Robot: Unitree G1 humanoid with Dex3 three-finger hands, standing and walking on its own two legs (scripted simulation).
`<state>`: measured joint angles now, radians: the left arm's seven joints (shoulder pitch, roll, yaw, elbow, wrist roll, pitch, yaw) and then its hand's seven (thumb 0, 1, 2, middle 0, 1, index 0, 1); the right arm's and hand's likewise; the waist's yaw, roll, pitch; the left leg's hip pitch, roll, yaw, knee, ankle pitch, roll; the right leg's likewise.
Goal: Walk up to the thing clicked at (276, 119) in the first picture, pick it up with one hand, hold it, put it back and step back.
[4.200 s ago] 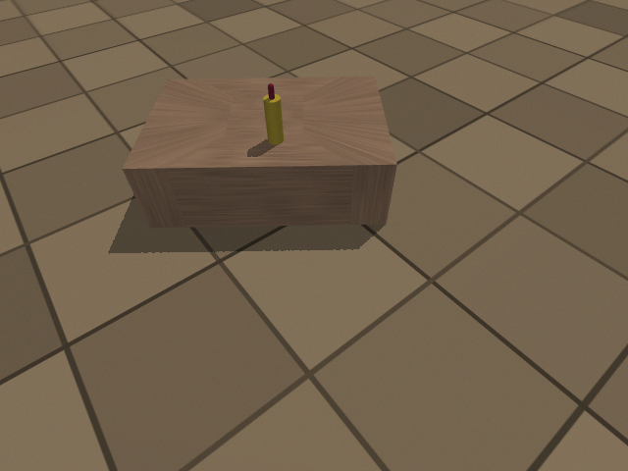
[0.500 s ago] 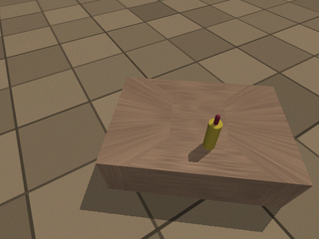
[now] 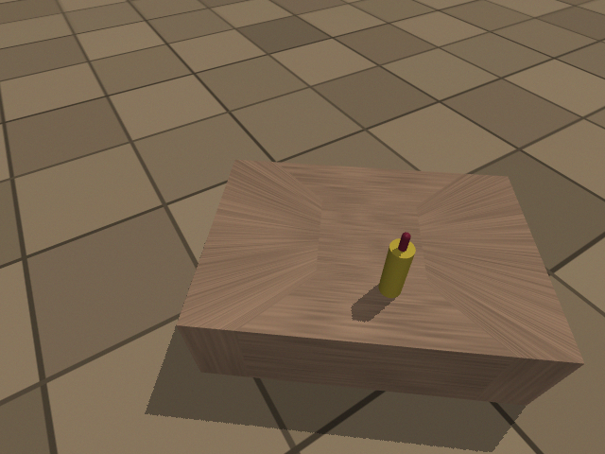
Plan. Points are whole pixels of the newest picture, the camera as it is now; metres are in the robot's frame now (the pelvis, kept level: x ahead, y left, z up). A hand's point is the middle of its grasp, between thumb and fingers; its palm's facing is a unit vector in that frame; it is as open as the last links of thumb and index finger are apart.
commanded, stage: walk up
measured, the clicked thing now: (397, 263) +0.65 -0.25 -0.33
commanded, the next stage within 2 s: stand in 0.44 s
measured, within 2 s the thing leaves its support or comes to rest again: neither
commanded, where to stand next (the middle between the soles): +0.06 -0.02 m, yaw +1 degrees
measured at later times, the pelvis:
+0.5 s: pelvis +0.01 +0.00 +0.00, yaw +0 degrees
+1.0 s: pelvis +0.02 +0.00 +0.00, yaw +1 degrees
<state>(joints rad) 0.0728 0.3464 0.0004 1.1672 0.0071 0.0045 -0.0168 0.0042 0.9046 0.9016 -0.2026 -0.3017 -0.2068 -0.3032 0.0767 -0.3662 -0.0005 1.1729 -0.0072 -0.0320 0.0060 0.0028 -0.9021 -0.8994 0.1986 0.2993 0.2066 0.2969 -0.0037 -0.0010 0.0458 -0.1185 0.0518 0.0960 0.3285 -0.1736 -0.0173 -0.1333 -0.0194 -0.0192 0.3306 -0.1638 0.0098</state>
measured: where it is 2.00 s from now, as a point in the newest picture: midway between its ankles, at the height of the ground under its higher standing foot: outside the picture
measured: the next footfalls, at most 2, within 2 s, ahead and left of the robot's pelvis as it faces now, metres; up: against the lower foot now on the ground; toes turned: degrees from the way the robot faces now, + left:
none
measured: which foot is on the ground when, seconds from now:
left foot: down 0.00-1.00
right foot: down 0.00-1.00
